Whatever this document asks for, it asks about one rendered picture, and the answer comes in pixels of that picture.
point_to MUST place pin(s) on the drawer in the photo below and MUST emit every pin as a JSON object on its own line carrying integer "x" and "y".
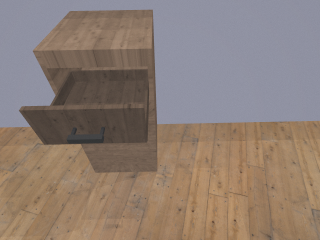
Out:
{"x": 88, "y": 100}

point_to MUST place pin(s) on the handle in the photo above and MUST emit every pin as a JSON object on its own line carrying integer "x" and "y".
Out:
{"x": 74, "y": 138}

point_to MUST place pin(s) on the cabinet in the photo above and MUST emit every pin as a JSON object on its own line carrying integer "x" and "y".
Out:
{"x": 106, "y": 40}

